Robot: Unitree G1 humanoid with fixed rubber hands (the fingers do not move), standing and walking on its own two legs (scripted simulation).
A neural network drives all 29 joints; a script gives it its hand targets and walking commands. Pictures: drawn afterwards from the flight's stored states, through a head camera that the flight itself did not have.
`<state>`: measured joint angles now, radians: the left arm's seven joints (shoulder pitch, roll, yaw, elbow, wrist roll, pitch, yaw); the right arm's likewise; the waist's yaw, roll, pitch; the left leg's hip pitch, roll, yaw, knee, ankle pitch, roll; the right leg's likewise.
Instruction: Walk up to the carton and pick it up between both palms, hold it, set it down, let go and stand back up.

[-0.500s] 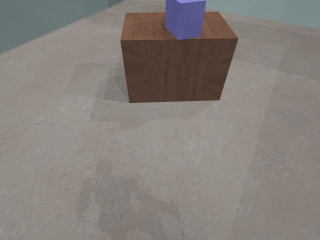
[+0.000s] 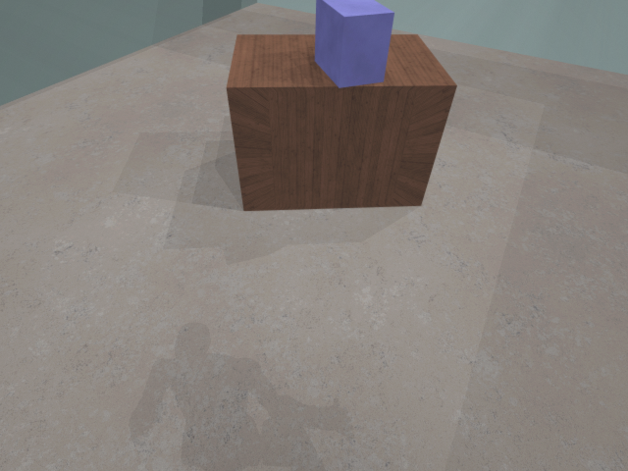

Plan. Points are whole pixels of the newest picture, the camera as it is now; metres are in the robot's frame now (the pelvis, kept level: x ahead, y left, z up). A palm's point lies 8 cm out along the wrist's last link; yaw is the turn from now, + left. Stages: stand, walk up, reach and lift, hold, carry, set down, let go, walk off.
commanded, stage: walk up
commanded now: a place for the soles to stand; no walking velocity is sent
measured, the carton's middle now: (350, 39) +1.59 -0.11 -0.03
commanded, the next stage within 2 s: none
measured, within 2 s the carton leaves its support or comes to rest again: neither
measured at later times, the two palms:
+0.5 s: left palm out of the picture +0.17 +0.28 -0.12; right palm (547, 403) +0.27 -0.34 -0.11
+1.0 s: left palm (189, 306) +0.42 +0.23 -0.10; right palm (543, 326) +0.43 -0.42 -0.15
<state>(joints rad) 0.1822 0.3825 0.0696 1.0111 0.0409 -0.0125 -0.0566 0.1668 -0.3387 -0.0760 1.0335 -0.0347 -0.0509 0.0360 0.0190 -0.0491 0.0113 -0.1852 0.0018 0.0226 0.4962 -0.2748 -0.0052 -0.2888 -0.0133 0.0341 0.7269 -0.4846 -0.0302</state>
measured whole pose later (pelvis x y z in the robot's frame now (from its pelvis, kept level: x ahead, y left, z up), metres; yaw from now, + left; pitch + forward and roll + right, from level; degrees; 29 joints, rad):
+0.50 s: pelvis +0.16 -0.05 -0.01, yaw +5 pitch -4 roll -2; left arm 0.31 0.41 0.09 0.88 0.02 -0.08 -0.04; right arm 0.21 -0.36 -0.06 0.90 -0.01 -0.05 0.09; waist 0.02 0.02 0.09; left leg -0.47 0.07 0.02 0.68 -0.24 0.03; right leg 0.02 0.03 -0.18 0.51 -0.46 -0.04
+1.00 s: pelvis +0.36 -0.10 -0.03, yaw +2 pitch -5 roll +0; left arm 0.28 0.41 0.09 0.84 0.02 -0.10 -0.05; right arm 0.28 -0.43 -0.08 0.90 -0.01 -0.06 0.03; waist -0.01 0.07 0.07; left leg -0.41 0.04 -0.01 1.19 -0.48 0.03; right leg -0.36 -0.03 -0.09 0.85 -0.41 -0.03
